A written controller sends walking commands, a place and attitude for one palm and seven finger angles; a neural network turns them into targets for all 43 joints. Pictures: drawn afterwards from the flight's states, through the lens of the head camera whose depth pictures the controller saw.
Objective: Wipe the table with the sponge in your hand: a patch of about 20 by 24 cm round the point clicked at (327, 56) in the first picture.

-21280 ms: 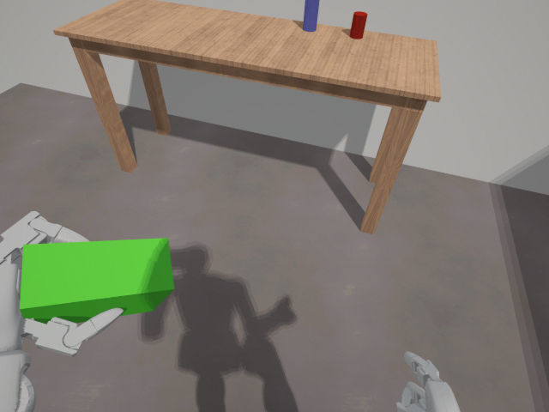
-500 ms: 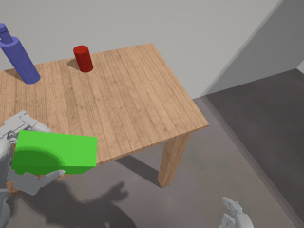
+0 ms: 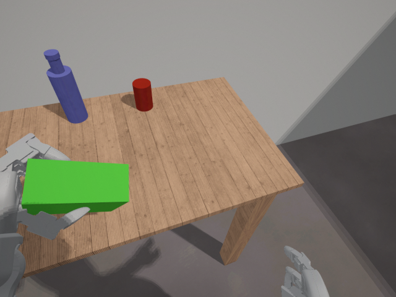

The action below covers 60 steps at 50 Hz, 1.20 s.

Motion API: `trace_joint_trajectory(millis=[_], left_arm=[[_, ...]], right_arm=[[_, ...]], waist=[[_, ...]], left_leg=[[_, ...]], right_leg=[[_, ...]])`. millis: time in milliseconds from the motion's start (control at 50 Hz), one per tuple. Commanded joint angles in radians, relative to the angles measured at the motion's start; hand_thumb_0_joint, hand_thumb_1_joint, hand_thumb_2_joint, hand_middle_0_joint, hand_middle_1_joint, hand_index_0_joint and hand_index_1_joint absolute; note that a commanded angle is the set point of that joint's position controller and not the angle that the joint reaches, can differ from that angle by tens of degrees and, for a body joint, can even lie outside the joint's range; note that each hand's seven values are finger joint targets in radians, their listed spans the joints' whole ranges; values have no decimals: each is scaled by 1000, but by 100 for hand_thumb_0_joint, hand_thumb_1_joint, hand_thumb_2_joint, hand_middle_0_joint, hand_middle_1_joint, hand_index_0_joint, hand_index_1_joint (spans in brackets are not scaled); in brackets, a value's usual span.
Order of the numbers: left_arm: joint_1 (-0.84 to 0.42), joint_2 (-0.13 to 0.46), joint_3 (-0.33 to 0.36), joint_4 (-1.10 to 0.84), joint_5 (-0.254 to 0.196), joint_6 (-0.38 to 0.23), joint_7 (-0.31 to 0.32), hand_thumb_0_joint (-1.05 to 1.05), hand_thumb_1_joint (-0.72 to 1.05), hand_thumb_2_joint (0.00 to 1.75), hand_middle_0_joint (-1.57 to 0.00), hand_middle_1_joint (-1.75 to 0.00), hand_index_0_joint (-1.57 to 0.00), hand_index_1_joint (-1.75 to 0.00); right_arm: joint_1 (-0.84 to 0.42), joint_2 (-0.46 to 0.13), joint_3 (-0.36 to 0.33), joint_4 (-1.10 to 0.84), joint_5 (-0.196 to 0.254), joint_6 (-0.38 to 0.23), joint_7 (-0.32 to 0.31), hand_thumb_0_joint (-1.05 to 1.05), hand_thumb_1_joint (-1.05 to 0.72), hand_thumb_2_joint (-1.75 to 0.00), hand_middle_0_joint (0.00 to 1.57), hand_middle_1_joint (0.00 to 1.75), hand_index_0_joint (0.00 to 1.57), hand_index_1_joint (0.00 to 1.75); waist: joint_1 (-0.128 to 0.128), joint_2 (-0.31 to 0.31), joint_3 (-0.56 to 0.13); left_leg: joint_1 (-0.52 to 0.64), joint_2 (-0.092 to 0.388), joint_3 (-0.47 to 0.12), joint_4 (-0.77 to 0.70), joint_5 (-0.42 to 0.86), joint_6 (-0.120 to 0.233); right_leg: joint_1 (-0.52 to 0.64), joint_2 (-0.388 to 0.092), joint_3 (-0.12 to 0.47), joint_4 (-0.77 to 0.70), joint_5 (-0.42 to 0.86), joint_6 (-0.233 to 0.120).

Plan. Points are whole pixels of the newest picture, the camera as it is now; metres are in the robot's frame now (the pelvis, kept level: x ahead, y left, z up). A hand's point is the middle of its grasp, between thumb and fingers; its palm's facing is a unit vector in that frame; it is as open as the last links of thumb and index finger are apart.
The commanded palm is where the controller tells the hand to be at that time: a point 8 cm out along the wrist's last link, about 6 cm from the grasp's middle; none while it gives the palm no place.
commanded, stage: come to a stop and stand still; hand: left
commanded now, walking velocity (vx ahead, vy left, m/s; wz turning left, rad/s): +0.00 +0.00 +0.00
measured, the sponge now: (92, 189) +0.24 +0.21 +0.13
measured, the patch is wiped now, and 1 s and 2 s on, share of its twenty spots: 0.00 0.00 0.00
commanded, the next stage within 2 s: look again from close up in 1.08 s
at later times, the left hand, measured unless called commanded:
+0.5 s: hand (28, 166) +0.25 +0.30 +0.16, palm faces +0.41 -0.83 -0.38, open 10.1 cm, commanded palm +0.21 +0.32 +0.17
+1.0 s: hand out of the picture +0.23 +0.36 +0.17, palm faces +0.45 -0.79 -0.43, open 10.1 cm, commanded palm +0.16 +0.38 +0.17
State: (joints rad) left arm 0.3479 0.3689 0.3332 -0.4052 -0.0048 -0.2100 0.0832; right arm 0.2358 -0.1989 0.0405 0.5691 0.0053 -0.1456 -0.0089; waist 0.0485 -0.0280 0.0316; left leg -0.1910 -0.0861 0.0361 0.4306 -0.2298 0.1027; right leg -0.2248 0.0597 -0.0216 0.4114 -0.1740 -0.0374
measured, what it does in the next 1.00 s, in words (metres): steps on the spot: left foot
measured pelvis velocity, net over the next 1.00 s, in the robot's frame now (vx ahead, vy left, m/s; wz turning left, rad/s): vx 0.02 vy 0.09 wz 0.06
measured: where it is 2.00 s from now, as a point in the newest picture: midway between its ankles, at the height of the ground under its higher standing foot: outside the picture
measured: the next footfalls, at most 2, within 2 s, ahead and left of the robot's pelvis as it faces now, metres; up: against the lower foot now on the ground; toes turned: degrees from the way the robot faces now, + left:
left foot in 0.84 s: +0.10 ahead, +0.19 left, +0.00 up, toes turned +2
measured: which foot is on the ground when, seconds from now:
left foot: down 0.00-0.62, up 0.64-0.82, down 0.84-1.00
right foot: down 0.00-1.00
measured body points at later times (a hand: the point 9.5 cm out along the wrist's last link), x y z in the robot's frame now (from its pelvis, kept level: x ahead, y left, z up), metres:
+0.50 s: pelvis +0.04 +0.05 -0.01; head +0.07 +0.08 +0.44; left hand +0.22 +0.35 +0.18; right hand +0.24 -0.18 -0.07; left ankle +0.03 +0.08 -0.74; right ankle +0.03 -0.09 -0.74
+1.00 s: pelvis +0.02 +0.09 -0.02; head +0.04 +0.10 +0.43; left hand +0.20 +0.39 +0.19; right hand +0.17 -0.12 -0.11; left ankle +0.08 +0.26 -0.74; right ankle +0.05 -0.04 -0.74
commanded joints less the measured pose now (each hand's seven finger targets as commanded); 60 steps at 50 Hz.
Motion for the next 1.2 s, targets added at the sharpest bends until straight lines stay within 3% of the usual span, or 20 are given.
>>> trace_joint_trajectory(millis=[0,240,340,380,420,460,500,540,560,580,600,640,660,680,760,800,880,1000,1140,1180], left_arm=[[-83,176,112,-214,-17,-78,10,0,10,130,-120,-160,-120,-160],[26,236,175,-385,-43,-61,-1,0,10,130,-120,-160,-120,-160],[116,208,205,-391,-82,-53,23,0,10,130,-120,-160,-120,-160],[47,178,186,-360,-89,-50,33,0,10,130,-120,-160,-120,-160],[-18,167,151,-348,-45,-64,31,0,10,130,-120,-160,-120,-160],[-107,161,108,-318,-13,-54,34,0,10,130,-120,-160,-120,-160],[-123,175,101,-318,-23,-39,23,0,10,130,-120,-160,-120,-160],[-124,180,100,-355,-45,-27,10,0,10,130,-120,-160,-120,-160],[-91,185,119,-374,-56,-25,12,0,10,130,-120,-160,-120,-160],[-43,231,156,-377,-34,-29,24,0,10,130,-120,-160,-120,-160],[-15,184,134,-379,-47,-32,31,0,10,130,-120,-160,-120,-160],[68,252,236,-420,-92,-15,27,0,10,130,-120,-160,-120,-160],[142,204,244,-363,-85,-4,24,0,10,130,-120,-160,-120,-160],[147,167,216,-397,-82,-4,21,0,10,130,-120,-160,-120,-160],[21,169,185,-304,-62,-31,37,0,10,130,-120,-160,-120,-160],[-11,183,183,-318,-48,-37,52,0,10,130,-120,-160,-120,-160],[-89,246,201,-343,-51,-43,22,0,10,130,-120,-160,-120,-160],[22,182,146,-321,-48,-45,0,0,10,130,-120,-160,-120,-160],[-41,204,174,-260,-38,-55,12,0,10,130,-120,-160,-120,-160],[-63,207,170,-252,-28,-55,13,0,10,130,-120,-160,-120,-160]], right_arm=[[-115,-133,-60,-150,0,-62,0,0,-90,-90,20,30,20,30],[-102,-129,-87,-189,-14,-13,16,0,-90,-90,20,30,20,30],[-67,-139,-101,-173,37,-1,11,0,-90,-90,20,30,20,30],[-61,-117,-88,-144,31,8,8,0,-90,-90,20,30,20,30],[-117,-131,-82,-121,10,-4,-17,0,-90,-90,20,30,20,30],[-109,-112,-82,-135,-1,-21,-14,0,-90,-90,20,30,20,30],[-148,-115,-79,-138,-19,-32,5,0,-90,-90,20,30,20,30],[-179,-143,-123,-182,-43,-18,23,0,-90,-90,20,30,20,30],[-185,-141,-133,-205,-44,-25,37,0,-90,-90,20,30,20,30],[-141,-140,-129,-183,-9,-22,49,0,-90,-90,20,30,20,30],[-88,-146,-115,-148,51,-4,38,0,-90,-90,20,30,20,30],[-111,-85,-109,-195,39,46,-2,0,-90,-90,20,30,20,30],[-108,-51,-90,-172,29,43,20,0,-90,-90,20,30,20,30],[-104,-82,-102,-183,25,60,27,0,-90,-90,20,30,20,30],[-96,-77,-73,-110,0,11,-6,0,-90,-90,20,30,20,30],[-116,-115,-107,-129,2,-27,-39,0,-90,-90,20,30,20,30],[-119,-118,-100,-143,12,-45,-23,0,-90,-90,20,30,20,30],[-95,-104,-102,-133,25,-76,5,0,-90,-90,20,30,20,30],[-115,-114,-80,-110,14,-74,-16,0,-90,-90,20,30,20,30],[-116,-102,-74,-113,17,-70,-15,0,-90,-90,20,30,20,30]], waist=[[-14,89,-123],[-12,168,-228],[-22,-124,-293],[-60,-58,-174],[-48,273,-112],[-31,246,-92],[-20,289,-163],[26,406,-112],[58,385,-104],[90,-12,-201],[11,-463,-226],[-27,-203,-143],[-36,-173,-118],[-61,-189,-79],[-79,189,-69],[-42,246,-80],[-37,265,-67],[-53,-130,-71],[-36,248,-72],[-35,171,-45]], left_leg=[[-75,204,-204,-163,11,-78],[165,205,-156,59,994,-262],[-121,85,-147,465,290,-170],[-95,142,-227,121,-118,-125],[37,217,-255,-153,268,-117],[56,246,-257,-92,559,-75],[313,213,-215,-105,1047,-264],[108,121,-77,-136,1205,-643],[-53,56,4,66,1362,-656],[-130,-48,67,753,944,-512],[-167,-25,-131,1169,-200,-198],[-304,52,-254,1097,-282,115],[-311,110,-287,861,-278,-82],[-215,128,-222,691,-254,-111],[1,36,47,69,-23,-120],[106,177,-143,-18,9,-64],[-216,290,-351,-158,-160,20],[-27,58,-48,292,-162,-95],[-109,226,-238,-123,-31,-42],[-150,188,-176,-72,-93,-50]], right_leg=[[141,-80,90,19,86,15],[108,-56,-56,1,54,-30],[251,-325,229,38,614,-205],[100,-353,235,50,457,-124],[-43,-89,57,182,4,17],[-63,-58,36,247,-129,24],[-180,-16,-27,366,-189,19],[40,4,-127,252,-279,-13],[244,-3,-191,18,-243,-59],[351,-192,-62,-226,97,-180],[115,-408,219,-87,386,-279],[9,-436,177,-19,376,-199],[-26,-394,177,-37,246,-160],[-154,-373,161,-94,52,-150],[-168,-144,-37,89,-217,-49],[-228,-87,-10,243,-258,-8],[20,-48,-22,259,-284,40],[-171,-194,203,-127,-282,-76],[41,-51,22,96,-78,40],[84,-76,44,8,-23,29]])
